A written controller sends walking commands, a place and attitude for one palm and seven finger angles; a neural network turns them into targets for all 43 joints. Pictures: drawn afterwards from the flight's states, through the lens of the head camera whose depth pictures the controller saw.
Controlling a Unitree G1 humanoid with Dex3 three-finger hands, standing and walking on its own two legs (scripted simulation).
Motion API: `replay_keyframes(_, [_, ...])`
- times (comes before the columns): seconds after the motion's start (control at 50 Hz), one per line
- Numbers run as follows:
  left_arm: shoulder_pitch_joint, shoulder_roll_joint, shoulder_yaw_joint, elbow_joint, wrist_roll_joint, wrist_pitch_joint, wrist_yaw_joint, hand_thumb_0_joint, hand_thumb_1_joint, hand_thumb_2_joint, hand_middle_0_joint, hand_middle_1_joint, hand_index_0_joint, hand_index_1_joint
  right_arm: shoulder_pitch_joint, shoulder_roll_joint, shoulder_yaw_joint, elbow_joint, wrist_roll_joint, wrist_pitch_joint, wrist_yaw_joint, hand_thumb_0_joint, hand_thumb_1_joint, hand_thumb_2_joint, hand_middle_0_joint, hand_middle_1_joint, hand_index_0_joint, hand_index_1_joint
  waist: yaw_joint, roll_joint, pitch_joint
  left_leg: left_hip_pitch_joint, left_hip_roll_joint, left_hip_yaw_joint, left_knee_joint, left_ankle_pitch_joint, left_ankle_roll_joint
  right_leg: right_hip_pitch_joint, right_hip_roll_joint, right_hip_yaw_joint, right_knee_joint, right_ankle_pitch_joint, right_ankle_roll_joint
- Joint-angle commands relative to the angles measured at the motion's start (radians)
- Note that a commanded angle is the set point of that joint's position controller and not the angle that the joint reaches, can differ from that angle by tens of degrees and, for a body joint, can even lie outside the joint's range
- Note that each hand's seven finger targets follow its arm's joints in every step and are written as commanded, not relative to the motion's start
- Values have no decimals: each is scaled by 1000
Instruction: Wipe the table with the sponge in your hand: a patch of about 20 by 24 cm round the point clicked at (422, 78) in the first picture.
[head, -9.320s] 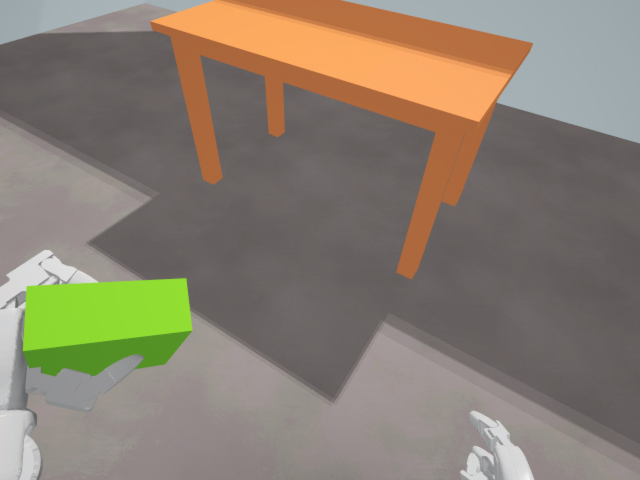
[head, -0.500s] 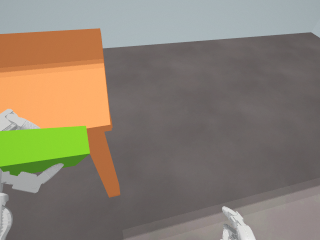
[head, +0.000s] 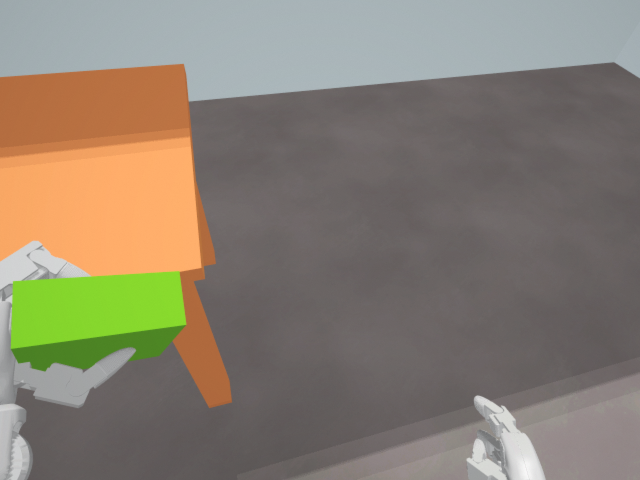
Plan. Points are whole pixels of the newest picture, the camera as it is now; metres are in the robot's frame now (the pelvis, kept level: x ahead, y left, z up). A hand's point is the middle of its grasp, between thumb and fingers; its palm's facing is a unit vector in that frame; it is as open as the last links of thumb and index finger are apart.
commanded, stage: come to a stop and stand still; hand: left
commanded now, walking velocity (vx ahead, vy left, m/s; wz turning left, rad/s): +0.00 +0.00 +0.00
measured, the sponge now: (124, 323) +0.23 +0.21 +0.13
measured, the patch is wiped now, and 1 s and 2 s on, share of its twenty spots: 0.00 0.00 0.00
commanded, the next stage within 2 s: look again from close up in 0.14 s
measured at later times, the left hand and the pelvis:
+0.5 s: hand (66, 329) +0.21 +0.25 +0.15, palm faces +0.41 -0.84 -0.37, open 9.3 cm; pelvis +0.00 +0.00 +0.00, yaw +0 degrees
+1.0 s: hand (58, 302) +0.24 +0.27 +0.15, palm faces +0.38 -0.84 -0.39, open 9.3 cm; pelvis +0.02 +0.03 -0.01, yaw -1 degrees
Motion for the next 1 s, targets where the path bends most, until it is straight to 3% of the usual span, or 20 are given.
replay_keyframes(0.0, [-65, 149, 101, -220, -8, -63, 21, 0, 100, 1300, -1200, -1600, -1200, -1600, -84, -103, -37, -156, 7, -54, -15, 0, -900, -900, 200, 300, 200, 300, -1, 50, -161, -44, 57, -72, -86, 197, -38, 148, -55, 91, -25, 246, -29])
replay_keyframes(0.06, [-83, 166, 109, -233, -8, -61, 23, 0, 100, 1300, -1200, -1600, -1200, -1600, -86, -106, -38, -153, 5, -54, -18, 0, -900, -900, 200, 300, 200, 300, 0, 75, -149, -50, 55, -76, -98, 183, -39, 138, -52, 88, -30, 217, -27])
replay_keyframes(0.14, [-71, 152, 104, -212, -10, -57, 23, 0, 100, 1300, -1200, -1600, -1200, -1600, -77, -101, -38, -149, 6, -50, -19, 0, -900, -900, 200, 300, 200, 300, 0, 39, -148, -62, 55, -78, -107, 155, -33, 153, -45, 88, -37, 202, -25])
replay_keyframes(0.26, [-75, 162, 108, -212, -12, -53, 20, 0, 100, 1300, -1200, -1600, -1200, -1600, -83, -102, -37, -150, 5, -47, -20, 0, -900, -900, 200, 300, 200, 300, 3, 80, -142, -68, 54, -82, -133, 162, -41, 151, -35, 69, -33, 184, -20])
replay_keyframes(0.38, [-72, 145, 93, -195, -12, -46, 18, 0, 100, 1300, -1200, -1600, -1200, -1600, -79, -97, -37, -149, 7, -41, -21, 0, -900, -900, 200, 300, 200, 300, 2, 39, -134, -79, 57, -83, -135, 144, -39, 158, -32, 70, -42, 182, -16])
replay_keyframes(0.52, [-99, 138, 78, -203, -9, -43, 19, 0, 100, 1300, -1200, -1600, -1200, -1600, -82, -97, -39, -149, 9, -39, -22, 0, -900, -900, 200, 300, 200, 300, 2, 67, -127, -87, 52, -82, -155, 106, -36, 158, -26, 68, -49, 155, -13])
replay_keyframes(0.56, [-121, 159, 93, -224, -10, -44, 21, 0, 100, 1300, -1200, -1600, -1200, -1600, -85, -101, -39, -151, 7, -41, -24, 0, -900, -900, 200, 300, 200, 300, 4, 84, -126, -91, 49, -88, -166, 105, -42, 156, -20, 60, -47, 140, -10])
replay_keyframes(0.64, [-75, 156, 95, -201, -9, -52, 27, 0, 100, 1300, -1200, -1600, -1200, -1600, -83, -108, -47, -154, 0, -37, -21, 0, -900, -900, 200, 300, 200, 300, -1, 50, -145, -120, 45, -75, -120, 15, -20, 166, -48, 90, -25, 86, -33])
replay_keyframes(0.7, [-63, 153, 92, -188, -14, -57, 27, 0, 100, 1300, -1200, -1600, -1200, -1600, -89, -114, -50, -157, -3, -30, -17, 0, -900, -900, 200, 300, 200, 300, -9, -3, -122, -138, 32, -73, -54, -50, -12, 100, -92, 159, -49, -40, -62])
replay_keyframes(0.76, [-81, 175, 104, -199, -14, -64, 28, 0, 100, 1300, -1200, -1600, -1200, -1600, -97, -124, -56, -154, -4, -19, -14, 0, -900, -900, 200, 300, 200, 300, -19, -1, -104, -128, 24, -67, 3, -76, -8, 28, -125, 209, -59, -129, -87])
replay_keyframes(0.82, [-85, 174, 103, -211, -15, -73, 28, 0, 100, 1300, -1200, -1600, -1200, -1600, -96, -125, -54, -156, 1, -11, -11, 0, -900, -900, 200, 300, 200, 300, -22, 35, -89, -127, 37, -89, -25, -75, -6, 3, -102, 173, 10, -105, -85])
replay_keyframes(0.86, [-89, 194, 126, -233, -19, -78, 28, 0, 100, 1300, -1200, -1600, -1200, -1600, -107, -130, -56, -161, 4, -11, -14, 0, -900, -900, 200, 300, 200, 300, -17, 118, -96, -122, 71, -128, -96, -53, -9, 15, -54, 100, 121, -19, -64])
replay_keyframes(0.9, [-72, 181, 126, -242, -22, -80, 26, 0, 100, 1300, -1200, -1600, -1200, -1600, -100, -127, -57, -169, 10, -11, -16, 0, -900, -900, 200, 300, 200, 300, -12, 133, -106, -108, 102, -149, -112, 60, -15, 19, -24, 36, 204, 60, -43])
replay_keyframes(0.94, [-53, 178, 125, -233, -24, -80, 26, 0, 100, 1300, -1200, -1600, -1200, -1600, -100, -122, -57, -168, 11, -8, -14, 0, -900, -900, 200, 300, 200, 300, -10, 94, -128, -93, 96, -102, -46, 187, -20, 42, -34, 42, 192, 103, -51])
replay_keyframes(0.98, [-50, 185, 132, -243, -26, -82, 29, 0, 100, 1300, -1200, -1600, -1200, -1600, -98, -125, -61, -166, 13, -5, -7, 0, -900, -900, 200, 300, 200, 300, -9, 46, -160, -132, 72, -65, 44, 273, -49, 112, -70, 98, 198, 190, -83])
